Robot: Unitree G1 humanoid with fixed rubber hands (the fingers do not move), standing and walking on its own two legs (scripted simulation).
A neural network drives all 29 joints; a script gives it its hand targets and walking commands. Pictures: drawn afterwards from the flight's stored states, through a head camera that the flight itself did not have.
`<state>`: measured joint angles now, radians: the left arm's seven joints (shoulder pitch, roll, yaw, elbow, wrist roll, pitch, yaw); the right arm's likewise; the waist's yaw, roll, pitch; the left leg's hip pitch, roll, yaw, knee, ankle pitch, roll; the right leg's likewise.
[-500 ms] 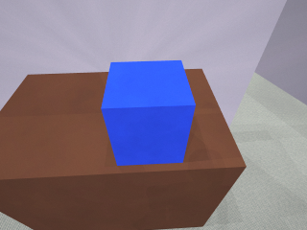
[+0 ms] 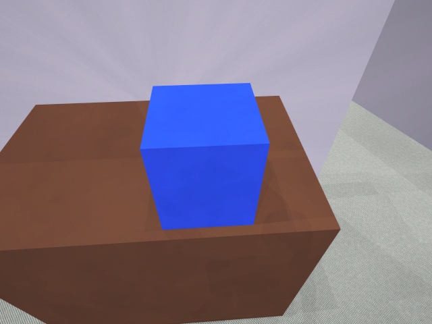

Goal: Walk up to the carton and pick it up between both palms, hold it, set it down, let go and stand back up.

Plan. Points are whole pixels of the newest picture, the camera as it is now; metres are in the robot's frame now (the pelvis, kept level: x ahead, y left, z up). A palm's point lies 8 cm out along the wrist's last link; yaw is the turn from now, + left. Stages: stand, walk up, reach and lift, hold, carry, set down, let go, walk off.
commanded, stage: stand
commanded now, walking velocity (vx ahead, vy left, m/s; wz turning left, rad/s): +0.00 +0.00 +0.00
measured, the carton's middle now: (205, 158) +0.47 +0.03 +0.07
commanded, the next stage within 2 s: none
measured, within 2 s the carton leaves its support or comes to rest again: neither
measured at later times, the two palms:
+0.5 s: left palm out of the picture +0.00 +0.22 -0.14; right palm out of the picture -0.03 -0.21 -0.15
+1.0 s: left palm out of the picture -0.01 +0.22 -0.14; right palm out of the picture -0.03 -0.20 -0.15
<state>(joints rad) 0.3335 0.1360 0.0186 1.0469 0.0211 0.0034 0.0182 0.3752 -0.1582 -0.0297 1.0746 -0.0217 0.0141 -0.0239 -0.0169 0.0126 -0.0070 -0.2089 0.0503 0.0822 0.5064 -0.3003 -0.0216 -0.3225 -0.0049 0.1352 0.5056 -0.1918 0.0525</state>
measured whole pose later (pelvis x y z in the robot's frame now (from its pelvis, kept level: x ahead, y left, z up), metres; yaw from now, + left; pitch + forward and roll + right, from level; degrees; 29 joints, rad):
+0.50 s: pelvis +0.01 +0.00 +0.00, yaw +0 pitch +0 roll +1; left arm 0.32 0.13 0.01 1.08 0.02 0.00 0.03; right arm 0.35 -0.14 -0.03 1.09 -0.02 0.01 -0.03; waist -0.01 0.01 0.00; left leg -0.19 0.05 0.09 0.50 -0.31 -0.02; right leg -0.31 0.00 0.14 0.50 -0.20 0.05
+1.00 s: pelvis +0.01 +0.01 +0.00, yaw +0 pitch +0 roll +0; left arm 0.30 0.13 0.01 1.11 0.01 0.01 0.03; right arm 0.35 -0.13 -0.02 1.11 -0.01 0.01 -0.03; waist -0.01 0.00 0.02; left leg -0.17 0.04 0.08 0.49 -0.31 -0.02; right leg -0.29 -0.01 0.14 0.49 -0.20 0.06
